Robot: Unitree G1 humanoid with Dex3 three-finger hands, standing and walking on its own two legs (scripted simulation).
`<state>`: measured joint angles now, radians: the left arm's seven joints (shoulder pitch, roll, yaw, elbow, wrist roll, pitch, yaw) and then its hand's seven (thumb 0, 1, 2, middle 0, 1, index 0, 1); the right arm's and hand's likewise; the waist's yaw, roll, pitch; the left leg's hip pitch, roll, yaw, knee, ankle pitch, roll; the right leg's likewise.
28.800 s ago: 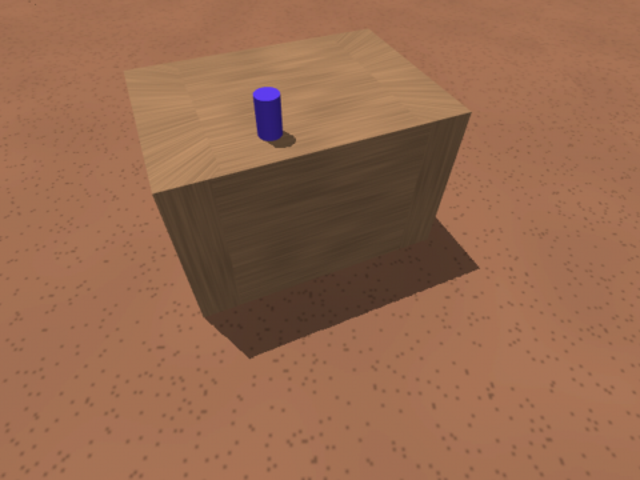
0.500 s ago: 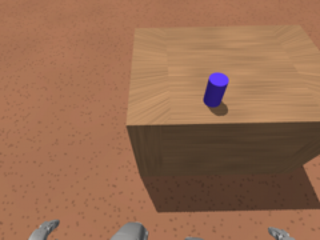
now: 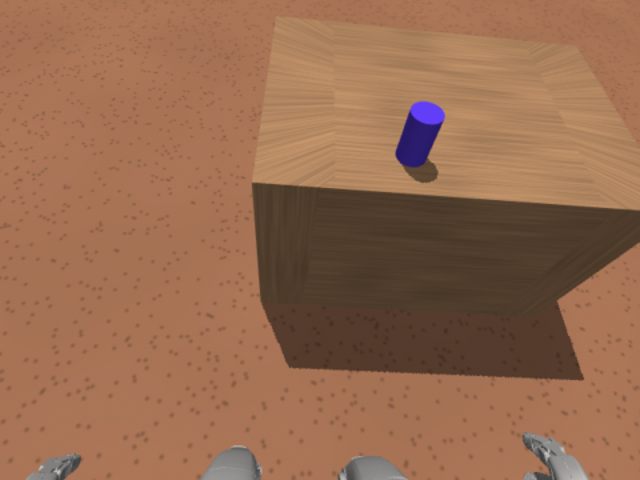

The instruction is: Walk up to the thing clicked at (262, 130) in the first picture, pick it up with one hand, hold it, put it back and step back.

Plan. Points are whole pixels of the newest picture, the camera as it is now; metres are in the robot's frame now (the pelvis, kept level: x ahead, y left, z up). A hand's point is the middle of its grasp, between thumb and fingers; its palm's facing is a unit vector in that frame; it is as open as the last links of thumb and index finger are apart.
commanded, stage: step back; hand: right
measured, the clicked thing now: (418, 135) +0.78 -0.18 -0.10
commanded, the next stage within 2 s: stand in 2.00 s
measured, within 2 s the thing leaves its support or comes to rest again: neither
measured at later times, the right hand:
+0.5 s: hand out of the picture -0.07 -0.31 -0.17, palm faces -0.17 +0.91 -0.38, open 7.3 cm
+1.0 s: hand out of the picture -0.18 -0.36 -0.15, palm faces -0.09 +0.94 -0.33, open 7.3 cm
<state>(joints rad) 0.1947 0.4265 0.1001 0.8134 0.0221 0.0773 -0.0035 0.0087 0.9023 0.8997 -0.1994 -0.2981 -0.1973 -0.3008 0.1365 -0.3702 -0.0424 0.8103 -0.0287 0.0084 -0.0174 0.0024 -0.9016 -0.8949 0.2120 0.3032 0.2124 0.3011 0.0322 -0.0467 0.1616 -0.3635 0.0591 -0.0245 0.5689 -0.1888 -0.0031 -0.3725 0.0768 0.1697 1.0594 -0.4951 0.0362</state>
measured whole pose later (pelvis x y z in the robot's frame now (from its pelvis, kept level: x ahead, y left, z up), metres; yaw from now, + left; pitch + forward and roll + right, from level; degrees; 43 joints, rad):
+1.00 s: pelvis -0.31 -0.10 +0.00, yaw +2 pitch -2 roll +2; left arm 0.27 0.36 0.05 0.95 0.04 0.01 0.02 0.01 0.90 0.90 -0.20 -0.30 -0.20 -0.30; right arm 0.14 -0.41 -0.06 0.88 -0.01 0.08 0.01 0.00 -0.91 -0.90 0.21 0.30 0.21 0.30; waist 0.05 0.05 0.10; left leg -0.50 -0.08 -0.17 1.06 -0.43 -0.01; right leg -0.23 -0.01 0.03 0.60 -0.34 -0.02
